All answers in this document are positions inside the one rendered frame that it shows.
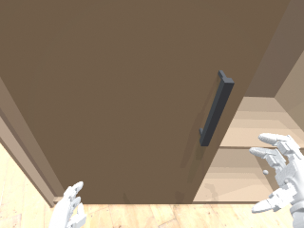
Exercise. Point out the robot right hand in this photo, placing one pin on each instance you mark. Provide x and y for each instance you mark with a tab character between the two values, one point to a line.
293	191

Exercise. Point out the handle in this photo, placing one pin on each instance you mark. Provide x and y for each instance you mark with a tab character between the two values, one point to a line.
224	90

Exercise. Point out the wardrobe door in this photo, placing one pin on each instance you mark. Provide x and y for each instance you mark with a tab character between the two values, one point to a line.
115	91
18	127

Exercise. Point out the right robot forearm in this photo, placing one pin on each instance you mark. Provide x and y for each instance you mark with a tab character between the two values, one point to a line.
297	212

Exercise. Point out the robot left hand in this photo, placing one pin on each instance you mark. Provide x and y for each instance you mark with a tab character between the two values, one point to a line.
61	216

